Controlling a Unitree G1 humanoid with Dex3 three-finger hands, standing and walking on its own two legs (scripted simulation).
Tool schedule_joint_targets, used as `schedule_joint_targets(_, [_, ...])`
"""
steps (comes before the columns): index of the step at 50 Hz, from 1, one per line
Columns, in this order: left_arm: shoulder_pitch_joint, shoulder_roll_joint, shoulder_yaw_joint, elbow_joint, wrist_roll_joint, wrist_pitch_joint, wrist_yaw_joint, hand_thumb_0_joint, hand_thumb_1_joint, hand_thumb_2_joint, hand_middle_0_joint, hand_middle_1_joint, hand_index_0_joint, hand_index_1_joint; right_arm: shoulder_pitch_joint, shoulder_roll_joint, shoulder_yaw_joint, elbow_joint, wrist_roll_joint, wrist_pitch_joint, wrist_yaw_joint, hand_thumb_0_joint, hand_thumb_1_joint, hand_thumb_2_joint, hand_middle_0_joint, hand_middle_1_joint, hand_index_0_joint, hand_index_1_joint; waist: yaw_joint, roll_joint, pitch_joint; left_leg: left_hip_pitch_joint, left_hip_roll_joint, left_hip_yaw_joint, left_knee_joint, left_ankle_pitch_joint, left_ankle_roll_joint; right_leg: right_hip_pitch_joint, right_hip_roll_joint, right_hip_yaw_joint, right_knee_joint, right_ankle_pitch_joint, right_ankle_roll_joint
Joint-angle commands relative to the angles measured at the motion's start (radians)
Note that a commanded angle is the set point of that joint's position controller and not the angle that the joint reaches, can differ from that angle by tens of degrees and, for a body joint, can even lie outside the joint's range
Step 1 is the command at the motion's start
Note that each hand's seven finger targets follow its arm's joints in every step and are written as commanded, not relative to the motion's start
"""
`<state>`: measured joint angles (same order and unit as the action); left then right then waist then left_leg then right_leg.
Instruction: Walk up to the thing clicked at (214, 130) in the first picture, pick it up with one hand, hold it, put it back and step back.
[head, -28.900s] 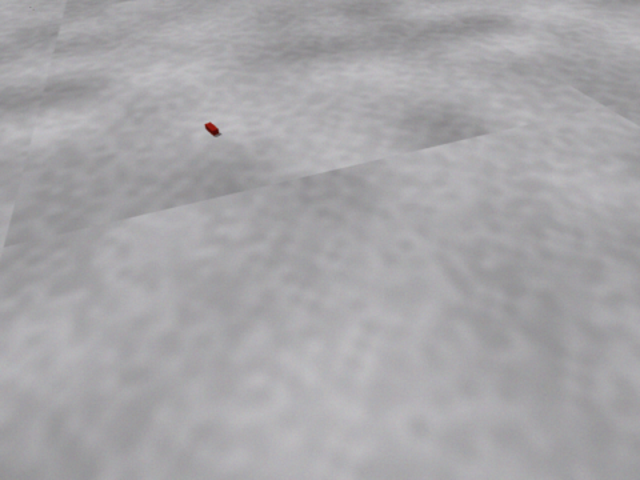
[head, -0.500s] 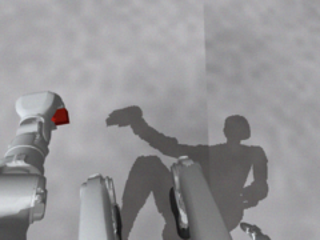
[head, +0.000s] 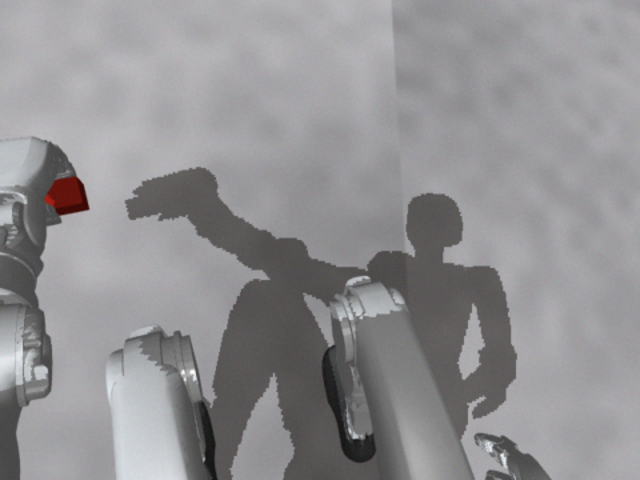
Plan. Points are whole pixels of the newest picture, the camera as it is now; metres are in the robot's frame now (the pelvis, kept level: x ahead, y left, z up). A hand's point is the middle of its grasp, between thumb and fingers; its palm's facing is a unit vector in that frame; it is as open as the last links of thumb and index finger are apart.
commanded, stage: crouch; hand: left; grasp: from above
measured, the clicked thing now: (43, 200) +0.51 +0.26 -0.19
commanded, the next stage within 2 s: lower in 0.56 s
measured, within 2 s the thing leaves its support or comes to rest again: rests again in 1.98 s
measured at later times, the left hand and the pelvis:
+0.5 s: hand (50, 206) +0.51 +0.26 -0.21, palm faces -0.44 -0.06 -0.89, open 6.6 cm; pelvis +0.00 +0.00 -0.04, yaw -2 degrees
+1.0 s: hand (62, 215) +0.51 +0.26 -0.25, palm faces -0.47 -0.06 -0.88, open 6.6 cm; pelvis +0.00 +0.01 -0.06, yaw -4 degrees
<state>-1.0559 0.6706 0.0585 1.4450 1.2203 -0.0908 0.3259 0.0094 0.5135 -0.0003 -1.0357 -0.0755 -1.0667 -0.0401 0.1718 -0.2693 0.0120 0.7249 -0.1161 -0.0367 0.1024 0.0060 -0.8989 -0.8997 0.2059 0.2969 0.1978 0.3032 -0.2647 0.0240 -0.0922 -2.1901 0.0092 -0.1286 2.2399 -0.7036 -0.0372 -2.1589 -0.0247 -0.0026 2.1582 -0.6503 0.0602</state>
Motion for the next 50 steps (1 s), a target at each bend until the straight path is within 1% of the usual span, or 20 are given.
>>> schedule_joint_targets(1, [-0.396,0.268,0.026,-0.128,0.001,-0.013,0.05,0.0,0.844,0.061,-1.171,-0.118,-1.215,-0.074,0.221,-0.23,-0.063,-0.019,-0.007,-0.004,-0.009,0.0,-0.893,-0.897,0.2,0.299,0.2,0.299,-0.025,0.257,-0.703,0.456,-0.015,0.112,-0.222,0.209,0.053,0.375,0.033,-0.114,-0.183,0.198,-0.093])
schedule_joint_targets(3, [-0.41,0.296,0.035,-0.116,0.006,-0.017,0.054,0.0,0.836,0.049,-1.162,-0.116,-1.208,-0.07,0.221,-0.238,-0.057,-0.018,-0.01,-0.003,-0.008,0.0,-0.893,-0.897,0.2,0.299,0.2,0.299,-0.028,0.266,-0.684,0.443,-0.016,0.111,-0.211,0.188,0.054,0.355,0.032,-0.117,-0.175,0.179,-0.094])
schedule_joint_targets(4, [-0.38,0.276,0.029,-0.078,0.009,-0.015,0.054,0.0,0.83,0.056,-1.169,-0.104,-1.21,-0.063,0.231,-0.24,-0.049,-0.018,-0.015,-0.004,-0.006,0.0,-0.895,-0.897,0.2,0.299,0.2,0.299,-0.041,0.249,-0.663,0.443,-0.016,0.105,-0.207,0.189,0.052,0.345,0.031,-0.123,-0.171,0.179,-0.091])
schedule_joint_targets(7, [-0.445,0.33,0.041,-0.131,0.009,-0.027,0.06,0.0,0.813,0.052,-1.152,-0.106,-1.192,-0.065,0.226,-0.244,-0.039,-0.015,-0.016,-0.003,-0.005,0.0,-0.893,-0.897,0.2,0.3,0.2,0.299,-0.033,0.28,-0.72,0.427,-0.017,0.111,-0.173,0.204,0.056,0.366,0.037,-0.121,-0.151,0.2,-0.091])
schedule_joint_targets(8, [-0.416,0.306,0.034,-0.084,0.011,-0.025,0.06,0.0,0.824,0.06,-1.163,-0.112,-1.204,-0.071,0.24,-0.245,-0.034,-0.017,-0.021,-0.003,-0.003,0.0,-0.895,-0.897,0.2,0.3,0.2,0.299,-0.051,0.261,-0.694,0.413,-0.018,0.111,-0.165,0.207,0.057,0.372,0.035,-0.122,-0.149,0.206,-0.087])
schedule_joint_targets(10, [-0.418,0.312,0.036,-0.079,0.014,-0.027,0.06,0.0,0.824,0.059,-1.159,-0.11,-1.2,-0.067,0.242,-0.254,-0.026,-0.014,-0.02,-0.006,0.001,0.0,-0.894,-0.896,0.2,0.299,0.2,0.299,-0.056,0.275,-0.637,0.403,-0.017,0.098,-0.176,0.184,0.052,0.309,0.032,-0.134,-0.136,0.181,-0.091])
schedule_joint_targets(13, [-0.433,0.348,0.044,-0.088,0.025,-0.037,0.064,0.0,0.799,0.039,-1.143,-0.095,-1.183,-0.054,0.239,-0.259,-0.019,-0.017,-0.022,-0.003,0.002,0.0,-0.895,-0.897,0.2,0.3,0.2,0.3,-0.052,0.318,-0.672,0.428,-0.017,0.094,-0.16,0.193,0.047,0.304,0.035,-0.14,-0.115,0.188,-0.094])
schedule_joint_targets(17, [-0.435,0.323,0.031,-0.08,0.029,-0.041,0.071,0.0,0.813,0.079,-1.165,-0.097,-1.197,-0.065,0.248,-0.26,-0.004,-0.017,-0.028,-0.005,0.008,0.0,-0.895,-0.897,0.2,0.3,0.2,0.3,-0.07,0.303,-0.662,0.405,-0.017,0.094,-0.133,0.202,0.052,0.297,0.037,-0.145,-0.104,0.206,-0.09])
schedule_joint_targets(18, [-0.462,0.367,0.047,-0.113,0.033,-0.043,0.076,0.0,0.813,0.084,-1.166,-0.096,-1.196,-0.065,0.242,-0.266,-0.003,-0.015,-0.024,-0.003,0.008,0.0,-0.895,-0.897,0.2,0.3,0.2,0.3,-0.053,0.331,-0.688,0.413,-0.018,0.094,-0.132,0.211,0.051,0.296,0.038,-0.144,-0.096,0.214,-0.092])
schedule_joint_targets(22, [-0.421,0.348,0.038,-0.054,0.04,-0.035,0.077,0.0,0.837,0.117,-1.194,-0.106,-1.218,-0.081,0.253,-0.27,0.006,-0.018,-0.029,-0.005,0.015,0.0,-0.899,-0.898,0.2,0.3,0.2,0.3,-0.075,0.311,-0.645,0.396,-0.017,0.088,-0.116,0.219,0.05,0.285,0.039,-0.154,-0.081,0.222,-0.09])
schedule_joint_targets(24, [-0.442,0.37,0.052,-0.077,0.035,-0.037,0.081,0.0,0.854,0.109,-1.194,-0.116,-1.224,-0.086,0.25,-0.275,0.002,-0.025,-0.027,-0.007,0.017,0.0,-0.897,-0.898,0.2,0.3,0.2,0.3,-0.063,0.36,-0.651,0.412,-0.017,0.085,-0.123,0.216,0.045,0.264,0.038,-0.156,-0.069,0.218,-0.094])
schedule_joint_targets(25, [-0.409,0.339,0.034,-0.039,0.036,-0.032,0.076,0.0,0.848,0.114,-1.194,-0.122,-1.222,-0.092,0.242,-0.271,0.003,-0.027,-0.029,-0.007,0.02,0.0,-0.899,-0.899,0.2,0.3,0.2,0.3,-0.072,0.341,-0.623,0.408,-0.017,0.085,-0.122,0.202,0.046,0.255,0.04,-0.159,-0.072,0.205,-0.095])
schedule_joint_targets(27, [-0.459,0.369,0.038,-0.084,0.036,-0.04,0.076,0.0,0.846,0.121,-1.2,-0.115,-1.224,-0.091,0.244,-0.277,0.009,-0.023,-0.028,-0.004,0.022,0.0,-0.899,-0.899,0.2,0.3,0.2,0.3,-0.071,0.334,-0.642,0.377,-0.017,0.089,-0.108,0.196,0.051,0.276,0.046,-0.159,-0.072,0.206,-0.093])
schedule_joint_targets(34, [-0.427,0.358,0.032,-0.071,0.031,-0.042,0.075,0.0,0.853,0.116,-1.218,-0.109,-1.24,-0.087,0.24,-0.278,0.019,-0.027,-0.034,-0.009,0.025,0.0,-0.898,-0.896,0.2,0.3,0.2,0.3,-0.08,0.334,-0.615,0.363,-0.017,0.09,-0.077,0.223,0.052,0.282,0.045,-0.158,-0.064,0.236,-0.087])
schedule_joint_targets(35, [-0.441,0.389,0.051,-0.068,0.041,-0.044,0.08,0.0,0.837,0.112,-1.197,-0.119,-1.223,-0.093,0.244,-0.289,0.018,-0.026,-0.034,-0.008,0.024,0.0,-0.896,-0.896,0.2,0.3,0.2,0.3,-0.078,0.332,-0.638,0.367,-0.019,0.083,-0.08,0.227,0.052,0.269,0.042,-0.164,-0.054,0.236,-0.088])
schedule_joint_targets(37, [-0.419,0.342,0.028,-0.013,0.038,-0.045,0.08,0.0,0.843,0.122,-1.198,-0.136,-1.225,-0.108,0.246,-0.286,0.027,-0.03,-0.038,-0.01,0.028,0.0,-0.897,-0.896,0.2,0.3,0.2,0.3,-0.102,0.312,-0.589,0.349,-0.017,0.079,-0.07,0.224,0.053,0.261,0.043,-0.169,-0.051,0.236,-0.086])
schedule_joint_targets(39, [-0.425,0.361,0.028,0.016,0.04,-0.052,0.083,0.0,0.831,0.131,-1.197,-0.14,-1.22,-0.117,0.236,-0.293,0.033,-0.032,-0.04,-0.011,0.03,0.0,-0.899,-0.897,0.2,0.3,0.2,0.3,-0.104,0.291,-0.572,0.313,-0.018,0.074,-0.062,0.197,0.058,0.253,0.048,-0.172,-0.047,0.214,-0.086])
schedule_joint_targets(45, [-0.447,0.409,0.054,0.023,0.065,-0.07,0.116,0.0,0.853,0.116,-1.198,-0.159,-1.228,-0.127,0.242,-0.314,0.044,-0.047,-0.055,-0.023,0.032,0.0,-0.899,-0.897,0.2,0.3,0.2,0.3,-0.114,0.335,-0.559,0.343,-0.019,0.066,-0.047,0.21,0.049,0.229,0.045,-0.185,-0.03,0.218,-0.09])
schedule_joint_targets(46, [-0.446,0.408,0.046,0.004,0.065,-0.074,0.124,0.0,0.841,0.113,-1.187,-0.16,-1.219,-0.127,0.227,-0.303,0.052,-0.05,-0.055,-0.024,0.033,0.0,-0.898,-0.896,0.2,0.3,0.2,0.3,-0.1,0.361,-0.591,0.36,-0.017,0.067,-0.051,0.21,0.048,0.236,0.05,-0.183,-0.024,0.221,-0.089])
schedule_joint_targets(50, [-0.442,0.429,0.061,0.032,0.079,-0.073,0.146,0.0,0.86,0.124,-1.199,-0.164,-1.23,-0.133,0.243,-0.318,0.057,-0.051,-0.065,-0.037,0.039,0.0,-0.899,-0.897,0.2,0.3,0.2,0.3,-0.125,0.358,-0.562,0.348,-0.015,0.064,-0.028,0.223,0.049,0.232,0.051,-0.191,-0.014,0.234,-0.089])
